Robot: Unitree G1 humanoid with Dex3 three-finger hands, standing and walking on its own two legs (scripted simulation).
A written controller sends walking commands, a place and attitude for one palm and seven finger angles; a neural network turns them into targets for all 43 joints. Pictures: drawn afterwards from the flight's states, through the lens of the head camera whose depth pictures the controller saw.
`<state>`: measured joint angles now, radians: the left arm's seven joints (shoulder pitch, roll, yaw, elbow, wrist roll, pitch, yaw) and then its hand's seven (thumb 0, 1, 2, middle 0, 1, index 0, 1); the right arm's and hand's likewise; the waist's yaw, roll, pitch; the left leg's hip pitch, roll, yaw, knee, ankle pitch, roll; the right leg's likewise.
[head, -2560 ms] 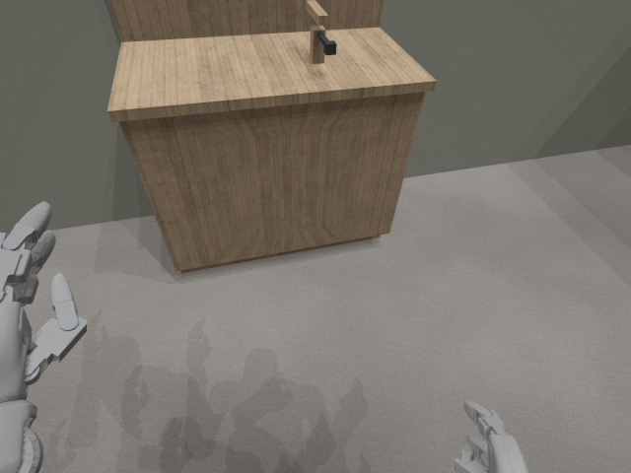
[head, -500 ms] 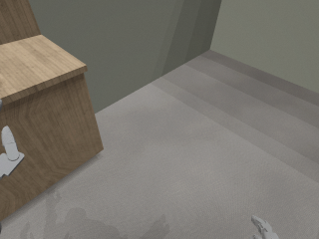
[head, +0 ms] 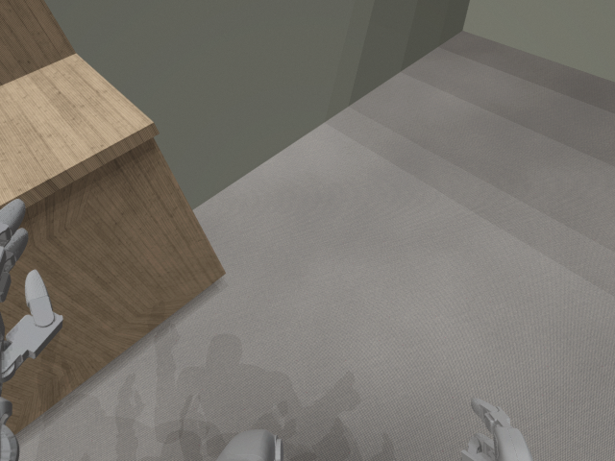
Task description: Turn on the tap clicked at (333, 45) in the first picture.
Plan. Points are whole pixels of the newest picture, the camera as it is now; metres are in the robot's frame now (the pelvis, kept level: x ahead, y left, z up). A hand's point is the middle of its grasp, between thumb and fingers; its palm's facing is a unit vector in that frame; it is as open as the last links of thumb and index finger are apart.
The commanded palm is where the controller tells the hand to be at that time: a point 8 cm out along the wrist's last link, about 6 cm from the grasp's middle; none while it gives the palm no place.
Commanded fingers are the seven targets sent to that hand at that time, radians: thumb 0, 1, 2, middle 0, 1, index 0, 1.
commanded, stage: turn to face it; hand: left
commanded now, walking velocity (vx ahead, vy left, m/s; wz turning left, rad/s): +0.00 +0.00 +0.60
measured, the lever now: out of the picture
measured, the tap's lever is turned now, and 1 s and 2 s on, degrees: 0 0 0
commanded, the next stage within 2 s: take the last steps up to it in 0.58 s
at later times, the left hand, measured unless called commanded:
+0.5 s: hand out of the picture +0.16 +0.26 +0.19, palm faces +0.57 -0.71 -0.41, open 7.5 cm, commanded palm +0.10 +0.29 +0.18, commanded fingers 0.00 0.90 0.90 -0.20 -0.30 -0.20 -0.30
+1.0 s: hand out of the picture +0.06 +0.25 +0.19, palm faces +0.71 -0.59 -0.38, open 7.4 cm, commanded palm -0.01 +0.27 +0.18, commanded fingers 0.00 0.90 0.90 -0.20 -0.30 -0.20 -0.30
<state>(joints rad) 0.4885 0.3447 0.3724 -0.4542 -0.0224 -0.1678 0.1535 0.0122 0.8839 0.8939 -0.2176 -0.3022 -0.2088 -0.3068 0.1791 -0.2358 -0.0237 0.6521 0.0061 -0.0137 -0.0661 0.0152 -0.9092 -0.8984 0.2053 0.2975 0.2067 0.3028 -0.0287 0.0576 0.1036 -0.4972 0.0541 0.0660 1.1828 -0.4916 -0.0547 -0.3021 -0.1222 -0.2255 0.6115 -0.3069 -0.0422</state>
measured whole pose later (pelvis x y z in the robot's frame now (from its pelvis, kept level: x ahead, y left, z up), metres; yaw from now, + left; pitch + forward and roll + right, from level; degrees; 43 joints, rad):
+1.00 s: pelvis -0.05 -0.05 +0.00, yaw +22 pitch +1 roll +1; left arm 0.50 0.37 0.37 -0.58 -0.03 -0.21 0.19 0.01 0.88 0.89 -0.22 -0.30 -0.21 -0.31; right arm 0.24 -0.27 -0.06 0.60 -0.01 -0.06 -0.09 0.02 -0.91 -0.90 0.20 0.30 0.20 0.30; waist 0.00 -0.03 0.00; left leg -0.20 0.04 0.11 0.50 -0.35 0.02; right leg -0.34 -0.11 -0.20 0.59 -0.26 -0.01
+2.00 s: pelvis +0.09 +0.01 +0.01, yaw +22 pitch +1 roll -1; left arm 0.51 0.38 0.37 -0.52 -0.02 -0.21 0.15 0.01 0.89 0.89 -0.21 -0.30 -0.20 -0.31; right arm 0.23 -0.10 0.04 0.62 0.00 -0.10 -0.04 0.01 -0.91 -0.90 0.21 0.30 0.21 0.30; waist 0.01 0.04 0.03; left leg -0.19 0.10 0.14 0.49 -0.30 -0.02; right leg -0.42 -0.06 -0.15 0.72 -0.33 0.03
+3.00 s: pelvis +0.30 +0.03 +0.01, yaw +24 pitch +0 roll +2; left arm 0.45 0.32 0.35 -0.44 -0.01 -0.22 0.15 0.01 0.88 0.89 -0.22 -0.30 -0.21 -0.31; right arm 0.18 -0.24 -0.02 0.67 0.00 -0.05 -0.06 0.02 -0.91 -0.90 0.20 0.30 0.21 0.30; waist -0.01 0.02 0.07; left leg -0.48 0.06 0.07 1.03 -0.37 -0.03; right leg -0.27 -0.06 -0.16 0.52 -0.26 -0.06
